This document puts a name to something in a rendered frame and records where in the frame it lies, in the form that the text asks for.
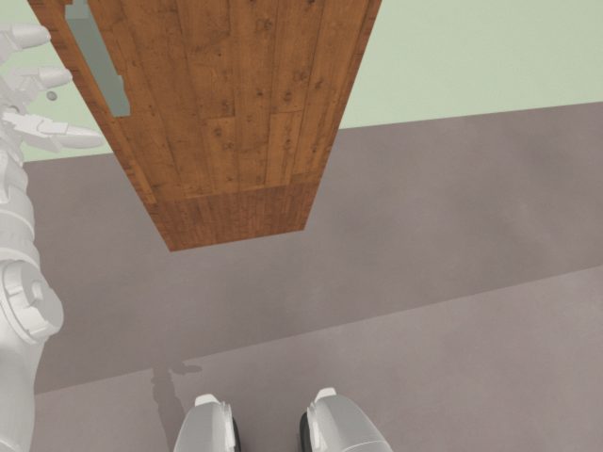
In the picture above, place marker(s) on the robot left hand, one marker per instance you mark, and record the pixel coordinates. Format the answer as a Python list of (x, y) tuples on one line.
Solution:
[(18, 88)]

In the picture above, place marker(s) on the cupboard door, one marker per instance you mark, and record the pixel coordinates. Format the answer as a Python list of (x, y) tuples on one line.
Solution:
[(225, 95)]

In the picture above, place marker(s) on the right robot thigh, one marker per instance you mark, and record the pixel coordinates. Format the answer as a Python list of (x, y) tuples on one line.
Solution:
[(337, 424)]

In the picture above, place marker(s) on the left robot upper arm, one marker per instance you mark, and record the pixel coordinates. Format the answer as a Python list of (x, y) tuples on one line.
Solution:
[(30, 312)]

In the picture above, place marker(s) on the left robot thigh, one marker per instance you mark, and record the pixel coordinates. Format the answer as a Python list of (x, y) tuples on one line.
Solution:
[(207, 428)]

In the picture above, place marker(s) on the handle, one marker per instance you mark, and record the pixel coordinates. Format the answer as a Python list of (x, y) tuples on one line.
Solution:
[(87, 35)]

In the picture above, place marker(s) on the robot thigh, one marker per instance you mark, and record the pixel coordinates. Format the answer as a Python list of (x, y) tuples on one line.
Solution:
[(337, 424), (207, 428)]

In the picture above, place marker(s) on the robot left forearm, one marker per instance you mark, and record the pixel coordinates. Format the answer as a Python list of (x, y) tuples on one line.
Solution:
[(16, 209)]

